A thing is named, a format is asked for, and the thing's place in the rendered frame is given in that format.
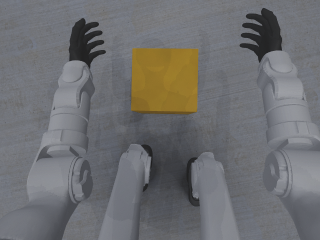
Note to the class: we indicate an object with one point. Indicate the left robot shin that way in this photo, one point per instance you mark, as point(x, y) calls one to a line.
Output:
point(135, 147)

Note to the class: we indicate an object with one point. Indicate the robot right foot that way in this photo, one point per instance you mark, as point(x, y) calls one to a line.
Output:
point(193, 200)

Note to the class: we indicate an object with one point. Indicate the robot left forearm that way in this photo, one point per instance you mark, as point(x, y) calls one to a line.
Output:
point(69, 118)

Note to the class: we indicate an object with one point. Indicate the carton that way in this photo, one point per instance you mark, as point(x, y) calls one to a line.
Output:
point(164, 80)

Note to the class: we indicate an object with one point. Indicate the robot right upper arm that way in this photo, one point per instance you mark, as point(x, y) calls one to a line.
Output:
point(294, 176)

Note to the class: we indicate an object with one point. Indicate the robot right forearm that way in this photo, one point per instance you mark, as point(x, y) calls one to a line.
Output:
point(285, 105)

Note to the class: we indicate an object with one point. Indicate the robot left upper arm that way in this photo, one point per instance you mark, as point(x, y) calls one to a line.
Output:
point(56, 186)

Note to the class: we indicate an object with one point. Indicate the left robot hand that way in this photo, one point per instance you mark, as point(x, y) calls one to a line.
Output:
point(79, 50)

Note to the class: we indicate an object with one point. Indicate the right robot hand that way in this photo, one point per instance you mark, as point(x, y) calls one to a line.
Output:
point(269, 39)

